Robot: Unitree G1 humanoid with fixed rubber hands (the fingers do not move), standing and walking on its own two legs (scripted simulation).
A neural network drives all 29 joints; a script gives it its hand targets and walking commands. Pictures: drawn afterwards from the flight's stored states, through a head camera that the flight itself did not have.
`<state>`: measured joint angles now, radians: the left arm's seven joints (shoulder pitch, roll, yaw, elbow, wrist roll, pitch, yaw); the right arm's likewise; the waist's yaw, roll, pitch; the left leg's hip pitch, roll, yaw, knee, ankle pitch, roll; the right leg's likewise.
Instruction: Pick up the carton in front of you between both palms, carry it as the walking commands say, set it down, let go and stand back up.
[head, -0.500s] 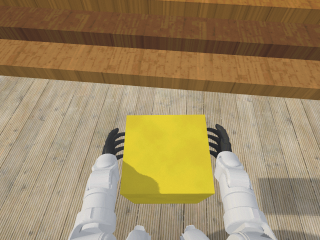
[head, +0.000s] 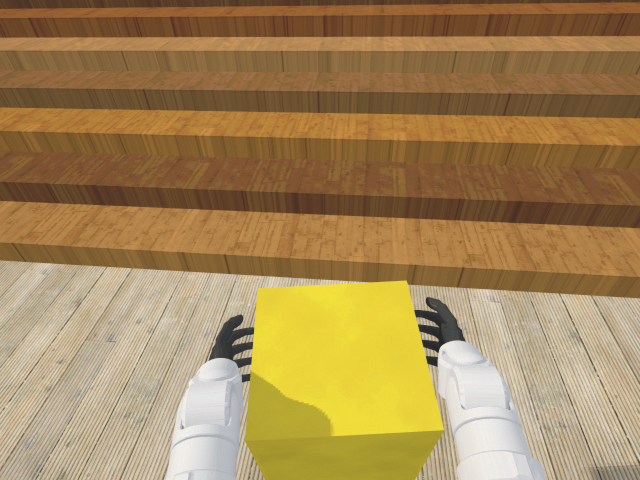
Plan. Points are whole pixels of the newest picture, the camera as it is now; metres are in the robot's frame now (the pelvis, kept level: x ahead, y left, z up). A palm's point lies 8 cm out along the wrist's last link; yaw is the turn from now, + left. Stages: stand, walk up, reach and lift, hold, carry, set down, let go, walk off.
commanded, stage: reach and lift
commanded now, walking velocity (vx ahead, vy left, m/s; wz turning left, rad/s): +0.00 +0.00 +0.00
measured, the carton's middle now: (337, 391) +0.29 +0.00 -0.06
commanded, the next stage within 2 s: hold in 0.90 s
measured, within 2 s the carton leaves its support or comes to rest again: neither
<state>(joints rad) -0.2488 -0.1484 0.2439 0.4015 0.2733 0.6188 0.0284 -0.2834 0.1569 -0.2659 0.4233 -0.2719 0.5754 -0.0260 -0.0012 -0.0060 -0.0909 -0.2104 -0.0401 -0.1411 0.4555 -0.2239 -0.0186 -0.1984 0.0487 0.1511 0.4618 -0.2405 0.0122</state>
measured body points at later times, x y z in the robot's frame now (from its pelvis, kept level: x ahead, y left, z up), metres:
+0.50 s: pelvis +0.00 +0.00 +0.00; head -0.04 +0.01 +0.45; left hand +0.30 +0.15 +0.02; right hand +0.31 -0.15 +0.03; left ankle +0.02 +0.13 -0.74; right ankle +0.01 -0.13 -0.74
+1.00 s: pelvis +0.00 +0.00 +0.01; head -0.04 +0.00 +0.45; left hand +0.30 +0.15 +0.04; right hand +0.31 -0.15 +0.05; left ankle +0.02 +0.13 -0.74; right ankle +0.01 -0.13 -0.74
